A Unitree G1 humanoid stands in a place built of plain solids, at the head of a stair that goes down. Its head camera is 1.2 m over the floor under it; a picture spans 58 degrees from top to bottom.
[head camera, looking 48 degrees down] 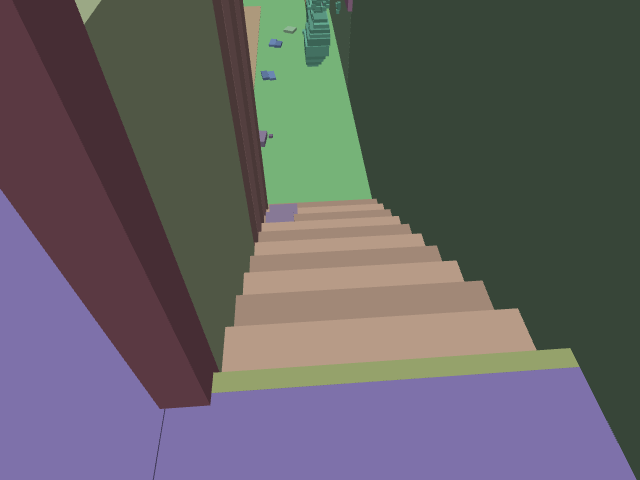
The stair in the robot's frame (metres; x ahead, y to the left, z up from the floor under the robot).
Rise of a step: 0.18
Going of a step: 0.26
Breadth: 1.09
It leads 4 degrees to the left of straight ahead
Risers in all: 11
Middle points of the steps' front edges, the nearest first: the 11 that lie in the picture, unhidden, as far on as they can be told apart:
0.60 -0.22 0.00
0.86 -0.20 -0.18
1.12 -0.18 -0.35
1.38 -0.16 -0.53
1.64 -0.14 -0.70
1.89 -0.12 -0.88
2.15 -0.10 -1.06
2.41 -0.08 -1.23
2.67 -0.07 -1.41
2.93 -0.05 -1.59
3.19 -0.03 -1.76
